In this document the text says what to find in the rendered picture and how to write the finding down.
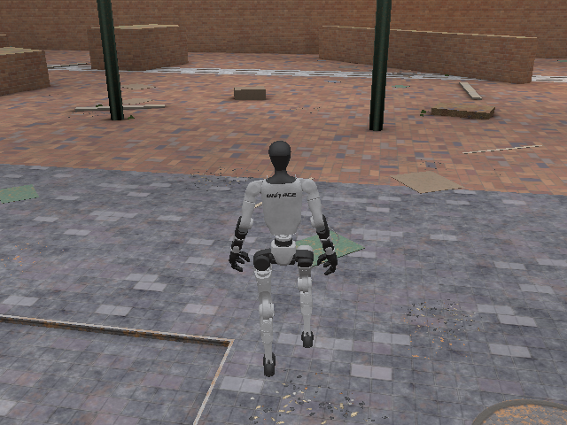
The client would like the robot right forearm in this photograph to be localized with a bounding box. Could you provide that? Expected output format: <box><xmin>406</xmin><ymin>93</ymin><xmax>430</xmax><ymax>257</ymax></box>
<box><xmin>316</xmin><ymin>215</ymin><xmax>335</xmax><ymax>255</ymax></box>

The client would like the robot right hand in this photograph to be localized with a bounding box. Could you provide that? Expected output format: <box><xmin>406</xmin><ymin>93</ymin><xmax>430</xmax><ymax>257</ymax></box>
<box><xmin>317</xmin><ymin>252</ymin><xmax>338</xmax><ymax>275</ymax></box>

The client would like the left robot shin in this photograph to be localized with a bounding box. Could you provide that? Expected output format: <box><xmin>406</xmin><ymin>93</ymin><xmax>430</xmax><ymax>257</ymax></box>
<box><xmin>259</xmin><ymin>304</ymin><xmax>273</xmax><ymax>364</ymax></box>

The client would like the robot left hand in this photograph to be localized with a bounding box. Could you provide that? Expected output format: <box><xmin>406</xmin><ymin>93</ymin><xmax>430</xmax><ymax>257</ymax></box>
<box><xmin>229</xmin><ymin>251</ymin><xmax>250</xmax><ymax>272</ymax></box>

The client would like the robot left forearm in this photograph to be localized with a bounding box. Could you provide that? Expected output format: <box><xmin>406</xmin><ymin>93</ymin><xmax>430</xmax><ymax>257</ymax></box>
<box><xmin>230</xmin><ymin>216</ymin><xmax>248</xmax><ymax>253</ymax></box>

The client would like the right robot upper arm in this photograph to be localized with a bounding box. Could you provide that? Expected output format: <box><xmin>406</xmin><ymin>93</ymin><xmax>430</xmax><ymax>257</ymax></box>
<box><xmin>299</xmin><ymin>178</ymin><xmax>324</xmax><ymax>228</ymax></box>

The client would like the robot shin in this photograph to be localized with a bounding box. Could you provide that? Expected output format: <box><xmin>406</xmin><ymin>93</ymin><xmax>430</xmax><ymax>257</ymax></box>
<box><xmin>300</xmin><ymin>277</ymin><xmax>313</xmax><ymax>336</ymax></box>
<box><xmin>259</xmin><ymin>304</ymin><xmax>273</xmax><ymax>364</ymax></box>

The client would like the right robot shin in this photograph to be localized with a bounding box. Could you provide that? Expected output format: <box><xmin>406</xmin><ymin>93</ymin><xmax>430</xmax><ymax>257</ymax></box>
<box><xmin>300</xmin><ymin>277</ymin><xmax>313</xmax><ymax>336</ymax></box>

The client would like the left robot upper arm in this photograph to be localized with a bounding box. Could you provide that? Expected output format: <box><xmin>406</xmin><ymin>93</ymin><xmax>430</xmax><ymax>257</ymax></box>
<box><xmin>239</xmin><ymin>180</ymin><xmax>263</xmax><ymax>229</ymax></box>

